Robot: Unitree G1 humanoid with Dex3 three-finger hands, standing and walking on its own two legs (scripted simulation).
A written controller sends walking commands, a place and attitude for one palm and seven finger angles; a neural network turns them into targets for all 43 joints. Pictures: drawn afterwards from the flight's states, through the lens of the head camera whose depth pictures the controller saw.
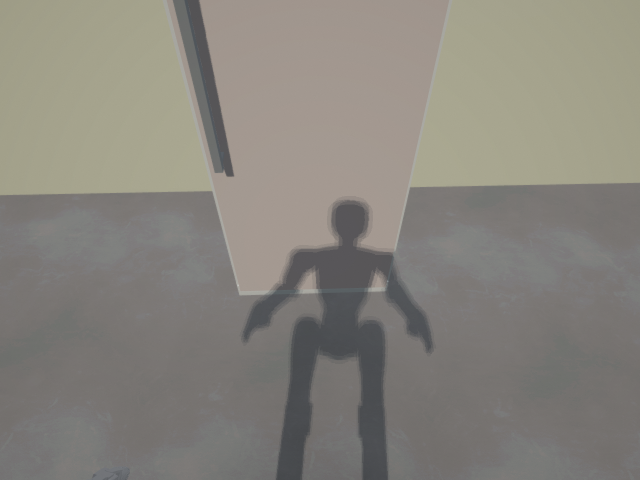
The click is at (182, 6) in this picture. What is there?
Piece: fridge door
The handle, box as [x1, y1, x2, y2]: [173, 0, 223, 172]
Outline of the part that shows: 173,0 214,171 222,172 223,152 219,150 187,1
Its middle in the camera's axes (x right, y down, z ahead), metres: -0.25 -0.32 +0.79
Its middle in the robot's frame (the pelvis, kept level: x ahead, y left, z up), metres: +0.81 +0.29 +0.12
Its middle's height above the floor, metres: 0.89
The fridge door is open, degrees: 0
